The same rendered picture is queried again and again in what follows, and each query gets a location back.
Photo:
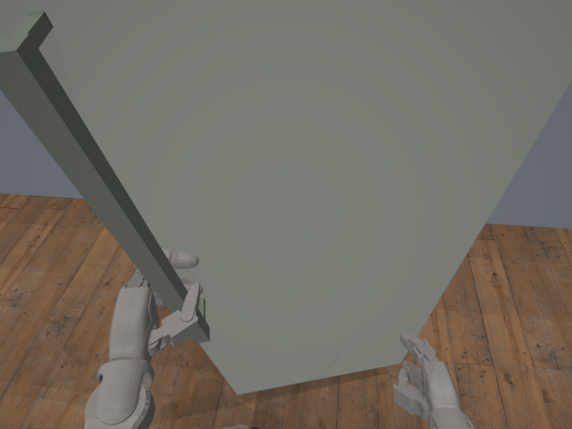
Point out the left robot forearm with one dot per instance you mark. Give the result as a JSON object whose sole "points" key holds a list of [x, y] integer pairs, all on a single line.
{"points": [[122, 400]]}

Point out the right robot forearm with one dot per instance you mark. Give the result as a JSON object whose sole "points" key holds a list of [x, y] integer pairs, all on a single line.
{"points": [[449, 418]]}

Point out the handle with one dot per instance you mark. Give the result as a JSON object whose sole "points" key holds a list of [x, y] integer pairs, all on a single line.
{"points": [[31, 87]]}

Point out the fridge door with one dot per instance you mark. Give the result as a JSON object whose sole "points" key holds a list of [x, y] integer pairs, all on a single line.
{"points": [[329, 162]]}

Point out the robot right hand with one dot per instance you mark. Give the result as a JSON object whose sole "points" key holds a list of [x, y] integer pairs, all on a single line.
{"points": [[434, 387]]}

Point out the robot left hand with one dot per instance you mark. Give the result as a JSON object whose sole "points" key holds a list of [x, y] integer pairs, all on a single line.
{"points": [[135, 314]]}

